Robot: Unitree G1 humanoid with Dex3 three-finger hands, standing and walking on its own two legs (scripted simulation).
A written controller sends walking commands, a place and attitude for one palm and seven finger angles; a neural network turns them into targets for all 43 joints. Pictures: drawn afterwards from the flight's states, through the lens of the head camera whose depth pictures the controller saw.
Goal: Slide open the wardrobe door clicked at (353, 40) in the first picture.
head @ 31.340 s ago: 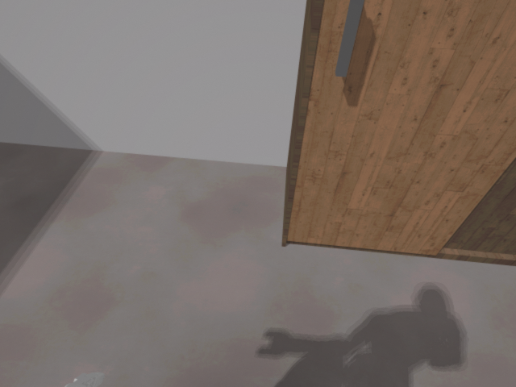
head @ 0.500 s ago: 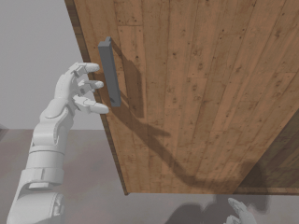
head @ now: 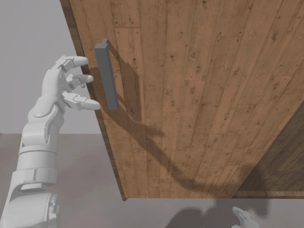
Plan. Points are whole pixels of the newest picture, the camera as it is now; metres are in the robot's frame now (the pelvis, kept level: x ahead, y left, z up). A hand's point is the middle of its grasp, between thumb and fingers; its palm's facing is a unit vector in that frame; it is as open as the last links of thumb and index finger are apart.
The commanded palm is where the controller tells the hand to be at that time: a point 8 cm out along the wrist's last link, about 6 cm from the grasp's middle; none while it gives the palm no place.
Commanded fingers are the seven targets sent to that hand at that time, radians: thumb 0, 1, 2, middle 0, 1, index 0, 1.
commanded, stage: move the hooked fingers beside the handle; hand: left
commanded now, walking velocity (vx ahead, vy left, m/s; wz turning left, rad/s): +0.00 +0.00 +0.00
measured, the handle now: (109, 76) +0.45 +0.14 +0.20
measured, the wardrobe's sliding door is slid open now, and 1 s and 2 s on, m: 0.00 0.00 0.00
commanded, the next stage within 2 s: none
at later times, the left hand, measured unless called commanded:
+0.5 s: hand (85, 92) +0.38 +0.19 +0.20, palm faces +0.04 -1.00 +0.00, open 14.0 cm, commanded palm +0.36 +0.24 +0.21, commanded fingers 0.00 -0.50 0.30 -0.30 -1.20 -0.30 -1.20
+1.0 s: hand (86, 88) +0.39 +0.18 +0.21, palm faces +0.06 -1.00 +0.00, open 14.0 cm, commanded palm +0.37 +0.24 +0.21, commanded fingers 0.00 -0.50 0.30 -0.30 -1.20 -0.30 -1.20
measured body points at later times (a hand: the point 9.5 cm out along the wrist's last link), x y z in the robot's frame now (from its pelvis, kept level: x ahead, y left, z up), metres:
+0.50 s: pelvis -0.01 +0.01 +0.00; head -0.03 -0.01 +0.45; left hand +0.38 +0.24 +0.20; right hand +0.15 -0.23 -0.10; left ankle +0.02 +0.11 -0.74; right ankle -0.05 -0.07 -0.74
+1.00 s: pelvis +0.00 +0.01 +0.00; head -0.02 +0.00 +0.45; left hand +0.38 +0.24 +0.21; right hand +0.13 -0.24 -0.10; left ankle +0.02 +0.11 -0.74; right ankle -0.05 -0.07 -0.74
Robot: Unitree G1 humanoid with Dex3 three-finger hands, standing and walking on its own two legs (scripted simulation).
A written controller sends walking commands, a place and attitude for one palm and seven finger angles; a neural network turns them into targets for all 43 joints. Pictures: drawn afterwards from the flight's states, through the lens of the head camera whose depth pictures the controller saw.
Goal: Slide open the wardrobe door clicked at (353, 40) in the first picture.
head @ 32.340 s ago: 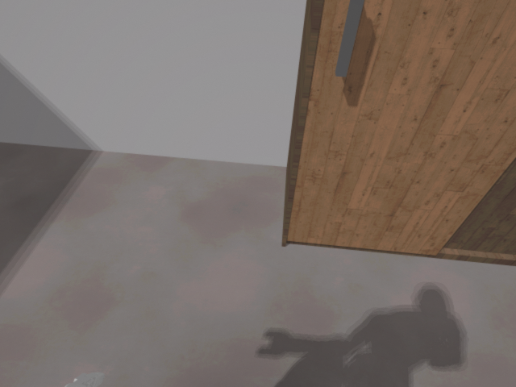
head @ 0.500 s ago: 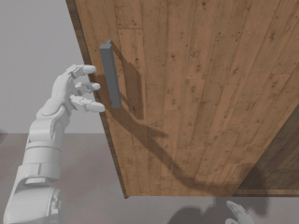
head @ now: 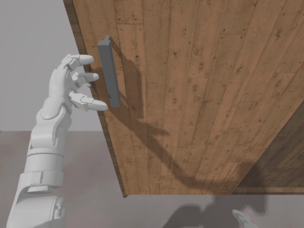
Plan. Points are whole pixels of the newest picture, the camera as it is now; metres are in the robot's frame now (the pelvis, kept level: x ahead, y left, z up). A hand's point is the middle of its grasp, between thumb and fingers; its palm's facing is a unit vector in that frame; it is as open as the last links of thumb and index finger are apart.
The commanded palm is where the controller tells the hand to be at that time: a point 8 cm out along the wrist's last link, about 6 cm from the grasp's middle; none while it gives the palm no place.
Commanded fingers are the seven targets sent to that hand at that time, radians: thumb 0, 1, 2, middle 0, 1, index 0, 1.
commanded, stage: move the hooked fingers beside the handle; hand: left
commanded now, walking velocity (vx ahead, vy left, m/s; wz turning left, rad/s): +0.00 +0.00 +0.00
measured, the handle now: (112, 73) +0.46 +0.13 +0.20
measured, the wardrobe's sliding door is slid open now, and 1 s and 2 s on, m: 0.00 0.00 0.00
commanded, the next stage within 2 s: feel for the door with the fingertips in 1.06 s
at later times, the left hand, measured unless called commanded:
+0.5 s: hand (83, 87) +0.39 +0.19 +0.20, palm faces +0.06 -1.00 -0.01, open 14.0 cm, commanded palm +0.37 +0.24 +0.20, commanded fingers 0.00 -0.50 0.30 -0.30 -1.20 -0.30 -1.20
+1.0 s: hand (86, 88) +0.39 +0.18 +0.20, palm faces +0.04 -1.00 +0.00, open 13.8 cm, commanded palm +0.37 +0.24 +0.21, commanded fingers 0.00 -0.50 0.30 -0.30 -1.20 -0.30 -1.20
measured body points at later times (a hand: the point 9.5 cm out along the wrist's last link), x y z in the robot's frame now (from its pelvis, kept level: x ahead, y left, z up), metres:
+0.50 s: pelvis +0.00 +0.00 +0.00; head -0.02 -0.02 +0.45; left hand +0.39 +0.25 +0.20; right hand +0.16 -0.25 -0.09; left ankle +0.03 +0.10 -0.74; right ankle -0.05 -0.08 -0.74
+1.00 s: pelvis +0.00 +0.00 +0.00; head -0.01 -0.01 +0.45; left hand +0.38 +0.23 +0.21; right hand +0.14 -0.25 -0.10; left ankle +0.03 +0.10 -0.74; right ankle -0.05 -0.08 -0.74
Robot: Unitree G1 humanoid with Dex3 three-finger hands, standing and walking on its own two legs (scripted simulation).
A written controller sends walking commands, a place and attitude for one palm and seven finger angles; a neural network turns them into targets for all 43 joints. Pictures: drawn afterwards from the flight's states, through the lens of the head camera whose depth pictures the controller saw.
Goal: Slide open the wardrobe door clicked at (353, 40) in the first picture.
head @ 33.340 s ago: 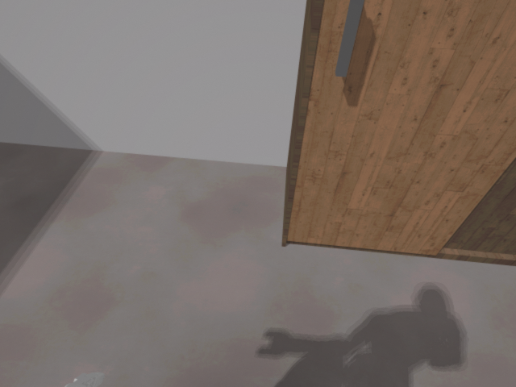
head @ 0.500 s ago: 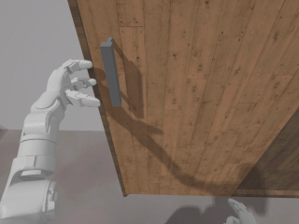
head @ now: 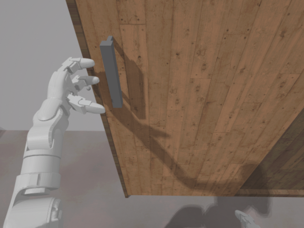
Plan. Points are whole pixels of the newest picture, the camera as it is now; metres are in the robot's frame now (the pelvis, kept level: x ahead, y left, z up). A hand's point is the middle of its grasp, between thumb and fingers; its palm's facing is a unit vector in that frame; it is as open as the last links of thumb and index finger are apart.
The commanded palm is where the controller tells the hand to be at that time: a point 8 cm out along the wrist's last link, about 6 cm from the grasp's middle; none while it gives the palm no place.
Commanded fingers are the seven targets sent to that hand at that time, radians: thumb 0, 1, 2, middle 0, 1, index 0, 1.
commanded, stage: move the hooked fingers beside the handle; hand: left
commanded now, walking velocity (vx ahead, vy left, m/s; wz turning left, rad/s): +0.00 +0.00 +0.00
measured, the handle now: (114, 73) +0.46 +0.13 +0.20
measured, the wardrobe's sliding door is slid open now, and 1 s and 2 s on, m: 0.00 0.00 0.00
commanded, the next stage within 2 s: feel for the door with the fingertips in 0.06 s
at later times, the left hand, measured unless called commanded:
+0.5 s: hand (103, 86) +0.40 +0.15 +0.20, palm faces +0.01 -1.00 +0.01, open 14.0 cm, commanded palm +0.37 +0.20 +0.21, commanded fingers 0.00 -0.50 0.30 -0.30 -1.20 -0.30 -1.20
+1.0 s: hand (110, 83) +0.41 +0.13 +0.20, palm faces +0.03 -1.00 +0.01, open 13.9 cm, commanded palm +0.39 +0.19 +0.21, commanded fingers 0.00 -0.50 0.30 -0.30 -1.20 -0.30 -1.20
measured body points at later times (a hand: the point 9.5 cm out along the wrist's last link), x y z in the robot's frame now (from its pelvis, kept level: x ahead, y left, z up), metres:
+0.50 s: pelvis +0.00 +0.00 +0.00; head -0.02 -0.01 +0.45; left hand +0.39 +0.20 +0.20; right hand +0.15 -0.23 -0.10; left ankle +0.02 +0.10 -0.74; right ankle -0.05 -0.08 -0.74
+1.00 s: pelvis +0.00 +0.00 +0.00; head -0.02 -0.02 +0.45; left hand +0.40 +0.18 +0.20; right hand +0.14 -0.25 -0.10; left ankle +0.02 +0.10 -0.74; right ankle -0.05 -0.08 -0.74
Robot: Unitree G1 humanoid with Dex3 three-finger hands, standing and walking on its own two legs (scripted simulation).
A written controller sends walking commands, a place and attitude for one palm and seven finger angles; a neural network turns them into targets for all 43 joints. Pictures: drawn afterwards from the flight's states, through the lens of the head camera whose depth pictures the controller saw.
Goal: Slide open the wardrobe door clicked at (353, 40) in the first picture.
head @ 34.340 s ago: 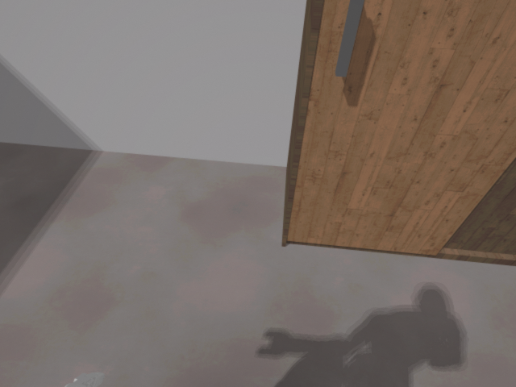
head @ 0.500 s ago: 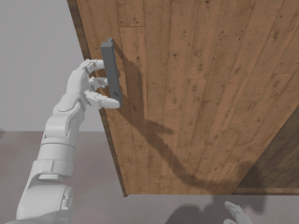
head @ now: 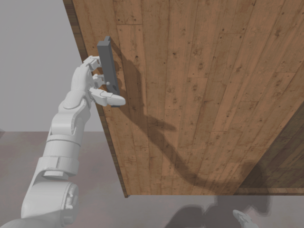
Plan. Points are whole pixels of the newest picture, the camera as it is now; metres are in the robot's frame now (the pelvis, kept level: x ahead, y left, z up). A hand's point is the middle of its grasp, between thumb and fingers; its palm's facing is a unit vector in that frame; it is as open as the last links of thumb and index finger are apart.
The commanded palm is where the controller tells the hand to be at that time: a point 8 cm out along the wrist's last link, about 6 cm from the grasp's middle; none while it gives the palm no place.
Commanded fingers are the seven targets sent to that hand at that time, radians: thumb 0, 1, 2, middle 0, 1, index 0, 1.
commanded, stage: slide the fingers in behind the handle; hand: left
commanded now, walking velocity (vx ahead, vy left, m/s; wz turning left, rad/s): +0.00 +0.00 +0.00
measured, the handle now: (112, 73) +0.46 +0.13 +0.20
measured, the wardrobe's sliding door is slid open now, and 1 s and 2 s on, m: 0.00 0.00 0.00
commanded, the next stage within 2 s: grip the handle and tug to test in 1.92 s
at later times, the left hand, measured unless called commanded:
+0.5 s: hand (104, 84) +0.41 +0.14 +0.20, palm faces +0.04 -1.00 +0.01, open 13.9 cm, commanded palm +0.38 +0.19 +0.20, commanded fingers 0.00 -0.50 0.30 -0.30 -1.20 -0.30 -1.20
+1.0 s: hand (109, 85) +0.41 +0.13 +0.20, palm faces +0.03 -1.00 +0.01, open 14.0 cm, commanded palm +0.39 +0.18 +0.20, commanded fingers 0.00 -0.50 0.30 -0.30 -1.20 -0.30 -1.20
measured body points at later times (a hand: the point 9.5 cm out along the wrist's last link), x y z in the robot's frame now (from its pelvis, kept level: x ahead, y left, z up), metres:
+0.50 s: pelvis +0.00 -0.01 +0.00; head -0.03 -0.02 +0.45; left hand +0.40 +0.19 +0.21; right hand +0.12 -0.26 -0.11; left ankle +0.03 +0.10 -0.74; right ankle -0.05 -0.08 -0.74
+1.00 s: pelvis +0.00 +0.00 +0.00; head -0.02 -0.01 +0.45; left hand +0.41 +0.18 +0.20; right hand +0.14 -0.24 -0.10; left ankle +0.03 +0.10 -0.74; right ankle -0.05 -0.08 -0.74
